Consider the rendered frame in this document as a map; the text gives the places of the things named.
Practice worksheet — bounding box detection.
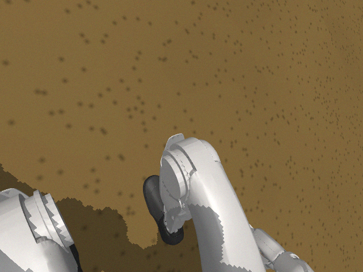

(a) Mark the right robot hand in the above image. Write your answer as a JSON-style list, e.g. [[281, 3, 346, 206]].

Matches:
[[250, 225, 286, 270]]

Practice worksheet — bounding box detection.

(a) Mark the left robot foot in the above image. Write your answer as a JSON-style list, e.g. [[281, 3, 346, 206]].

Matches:
[[69, 244, 83, 272]]

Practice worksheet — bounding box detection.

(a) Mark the right robot arm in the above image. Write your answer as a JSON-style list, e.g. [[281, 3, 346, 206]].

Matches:
[[273, 252, 314, 272]]

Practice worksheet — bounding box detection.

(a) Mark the right robot foot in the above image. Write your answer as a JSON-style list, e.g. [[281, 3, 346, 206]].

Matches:
[[143, 175, 184, 245]]

